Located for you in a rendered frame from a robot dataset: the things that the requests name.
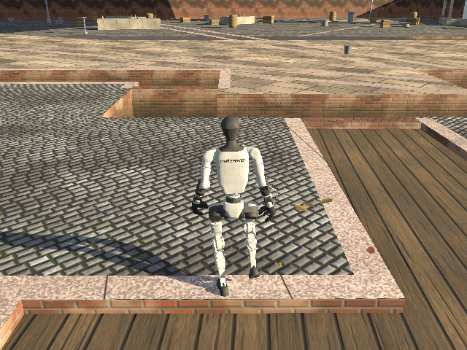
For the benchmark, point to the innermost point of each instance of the robot left shin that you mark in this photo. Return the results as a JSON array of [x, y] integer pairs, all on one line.
[[219, 257]]

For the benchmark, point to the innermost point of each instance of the left robot hand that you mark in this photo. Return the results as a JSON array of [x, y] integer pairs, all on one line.
[[195, 206]]

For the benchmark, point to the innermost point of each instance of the right robot hand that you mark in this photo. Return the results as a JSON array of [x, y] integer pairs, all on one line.
[[270, 211]]

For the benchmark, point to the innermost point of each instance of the right robot upper arm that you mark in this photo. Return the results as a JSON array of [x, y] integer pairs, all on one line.
[[258, 166]]

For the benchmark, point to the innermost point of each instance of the left robot foot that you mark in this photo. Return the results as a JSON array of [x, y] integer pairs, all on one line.
[[223, 290]]

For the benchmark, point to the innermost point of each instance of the left robot upper arm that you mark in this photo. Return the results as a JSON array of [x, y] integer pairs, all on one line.
[[206, 166]]

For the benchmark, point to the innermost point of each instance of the robot left forearm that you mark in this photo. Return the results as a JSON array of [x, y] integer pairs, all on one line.
[[199, 194]]

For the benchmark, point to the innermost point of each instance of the robot right forearm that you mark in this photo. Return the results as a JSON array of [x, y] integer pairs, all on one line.
[[266, 194]]

